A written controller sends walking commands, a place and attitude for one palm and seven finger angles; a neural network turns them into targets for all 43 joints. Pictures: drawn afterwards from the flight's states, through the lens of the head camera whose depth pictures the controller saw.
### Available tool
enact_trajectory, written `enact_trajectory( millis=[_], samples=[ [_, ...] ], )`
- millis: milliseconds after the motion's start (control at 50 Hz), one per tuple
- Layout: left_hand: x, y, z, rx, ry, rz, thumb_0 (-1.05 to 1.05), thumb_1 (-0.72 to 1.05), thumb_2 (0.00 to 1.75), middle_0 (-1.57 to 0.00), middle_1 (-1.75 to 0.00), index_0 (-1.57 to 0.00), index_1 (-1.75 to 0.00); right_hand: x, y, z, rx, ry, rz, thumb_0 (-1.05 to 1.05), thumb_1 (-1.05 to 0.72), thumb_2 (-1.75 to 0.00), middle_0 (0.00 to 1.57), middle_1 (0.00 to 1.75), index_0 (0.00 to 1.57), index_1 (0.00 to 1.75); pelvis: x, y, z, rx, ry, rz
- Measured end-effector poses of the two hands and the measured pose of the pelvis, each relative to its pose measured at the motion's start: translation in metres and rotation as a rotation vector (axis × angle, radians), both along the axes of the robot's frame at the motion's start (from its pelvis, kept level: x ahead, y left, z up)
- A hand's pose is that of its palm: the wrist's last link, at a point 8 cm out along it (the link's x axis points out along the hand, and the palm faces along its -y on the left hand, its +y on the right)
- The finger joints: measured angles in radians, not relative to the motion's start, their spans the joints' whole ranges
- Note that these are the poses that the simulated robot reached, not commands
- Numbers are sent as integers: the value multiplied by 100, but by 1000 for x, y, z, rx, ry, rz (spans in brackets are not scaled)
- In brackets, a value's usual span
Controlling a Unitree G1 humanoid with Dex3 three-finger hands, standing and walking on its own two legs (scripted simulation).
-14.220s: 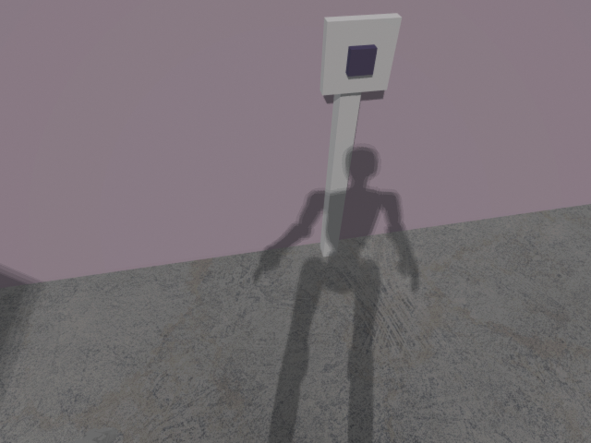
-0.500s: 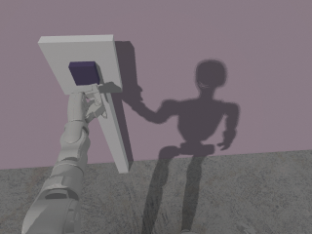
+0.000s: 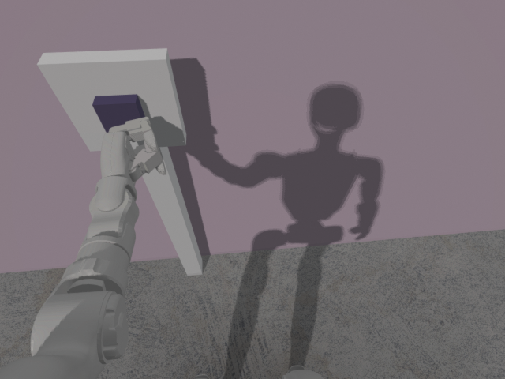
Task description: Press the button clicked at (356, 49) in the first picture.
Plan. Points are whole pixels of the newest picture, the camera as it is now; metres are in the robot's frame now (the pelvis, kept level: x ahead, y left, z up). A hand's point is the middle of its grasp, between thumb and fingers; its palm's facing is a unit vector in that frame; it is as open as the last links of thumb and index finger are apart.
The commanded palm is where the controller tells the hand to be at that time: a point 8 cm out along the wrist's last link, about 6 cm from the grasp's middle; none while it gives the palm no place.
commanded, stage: press the button with the knuckle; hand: left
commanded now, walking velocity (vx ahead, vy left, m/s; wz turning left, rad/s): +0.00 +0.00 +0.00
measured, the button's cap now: (122, 114) +0.51 +0.21 +0.12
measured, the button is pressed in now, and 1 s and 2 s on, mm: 0 9 0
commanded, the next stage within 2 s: hold the button down briefly in 0.54 s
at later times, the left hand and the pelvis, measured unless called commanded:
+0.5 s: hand (158, 143) +0.48 +0.15 +0.09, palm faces +0.06 -1.00 -0.02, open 3.3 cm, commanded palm +0.47 +0.21 +0.09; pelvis -0.01 +0.00 -0.01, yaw +1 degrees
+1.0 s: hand (157, 143) +0.48 +0.15 +0.09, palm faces +0.07 -1.00 -0.03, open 3.4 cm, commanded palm +0.47 +0.20 +0.09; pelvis -0.04 +0.01 -0.02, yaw +1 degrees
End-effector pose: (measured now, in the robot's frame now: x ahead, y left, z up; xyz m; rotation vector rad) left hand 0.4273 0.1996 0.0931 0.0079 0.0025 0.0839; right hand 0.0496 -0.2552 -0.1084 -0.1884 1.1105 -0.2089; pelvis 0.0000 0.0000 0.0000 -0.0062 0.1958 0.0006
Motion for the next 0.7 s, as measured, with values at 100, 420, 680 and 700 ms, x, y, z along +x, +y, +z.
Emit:
enact_trajectory(
  millis=[100, 420, 680, 700],
  samples=[
    [7, -1, -2, -3, 0, 3, 2, 90, 90, -130, -150, -130, -150, -10, -2, -2, -4, 38, -10, 1, -91, -90, 20, 30, 20, 30, 1, 0, -1, -1, 11, -1],
    [25, 3, -3, 2, 10, -17, 3, 84, 89, -130, -150, -142, -150, -28, -2, -3, -25, 87, -24, 1, -91, -90, 20, 30, 20, 30, -5, 2, -5, -10, 38, 7],
    [28, 6, -3, 16, 8, -22, 2, 80, 92, -130, -150, -150, -150, -54, 0, -7, -49, 122, -4, 0, -91, -90, 20, 30, 20, 30, -22, 6, -13, -20, 67, 24],
    [28, 6, -3, 16, 8, -22, 2, 80, 92, -130, -150, -150, -150, -56, 0, -6, -51, 123, -5, 0, -91, -90, 20, 30, 20, 30, -24, 6, -13, -20, 68, 25]
  ],
)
